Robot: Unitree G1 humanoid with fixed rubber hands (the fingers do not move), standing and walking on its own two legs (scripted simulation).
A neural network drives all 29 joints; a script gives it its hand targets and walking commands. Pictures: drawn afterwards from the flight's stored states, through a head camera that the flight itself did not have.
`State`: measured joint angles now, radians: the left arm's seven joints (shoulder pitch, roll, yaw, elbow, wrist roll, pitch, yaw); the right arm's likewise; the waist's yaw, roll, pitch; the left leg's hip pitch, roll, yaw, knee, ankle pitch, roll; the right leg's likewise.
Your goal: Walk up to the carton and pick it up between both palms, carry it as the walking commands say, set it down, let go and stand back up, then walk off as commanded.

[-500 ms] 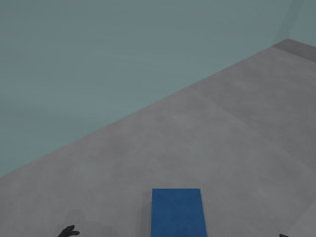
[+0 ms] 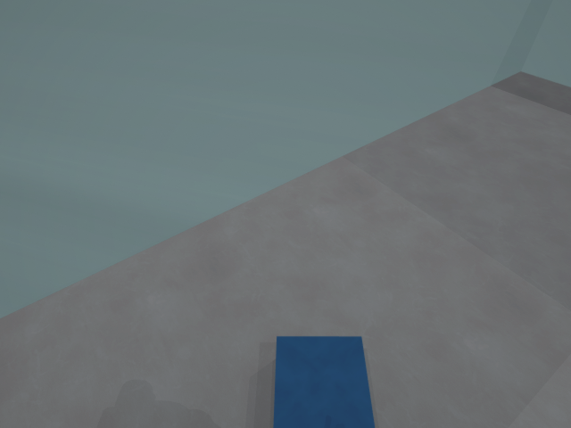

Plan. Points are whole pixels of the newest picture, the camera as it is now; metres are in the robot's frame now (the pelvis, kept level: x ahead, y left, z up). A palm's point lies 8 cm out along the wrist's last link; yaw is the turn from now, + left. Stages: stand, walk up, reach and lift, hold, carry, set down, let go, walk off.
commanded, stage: stand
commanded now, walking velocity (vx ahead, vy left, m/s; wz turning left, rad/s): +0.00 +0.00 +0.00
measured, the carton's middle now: (320, 390) +0.44 -0.04 -0.70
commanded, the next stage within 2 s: walk off in 0.58 s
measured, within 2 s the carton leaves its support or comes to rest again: neither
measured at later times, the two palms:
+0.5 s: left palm out of the picture +0.09 +0.31 -0.10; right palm out of the picture +0.09 -0.31 -0.10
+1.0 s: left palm out of the picture +0.04 +0.29 -0.12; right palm out of the picture +0.08 -0.31 -0.11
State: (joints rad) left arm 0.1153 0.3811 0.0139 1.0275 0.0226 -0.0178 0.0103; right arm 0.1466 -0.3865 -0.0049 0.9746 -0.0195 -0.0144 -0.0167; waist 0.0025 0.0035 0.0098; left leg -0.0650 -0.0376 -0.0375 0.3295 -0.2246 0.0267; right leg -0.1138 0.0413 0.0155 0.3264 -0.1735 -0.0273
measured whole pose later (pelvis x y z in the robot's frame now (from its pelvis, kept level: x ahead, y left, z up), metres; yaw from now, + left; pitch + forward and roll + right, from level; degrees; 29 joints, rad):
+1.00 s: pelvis +0.00 -0.02 +0.00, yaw +4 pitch +0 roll -1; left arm 0.16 0.37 0.01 1.08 0.02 0.06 0.03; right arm 0.17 -0.35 -0.01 1.00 -0.04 0.02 -0.02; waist -0.05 0.00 0.02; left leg -0.16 -0.03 -0.12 0.39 -0.23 0.01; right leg -0.26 0.03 0.00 0.62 -0.36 0.04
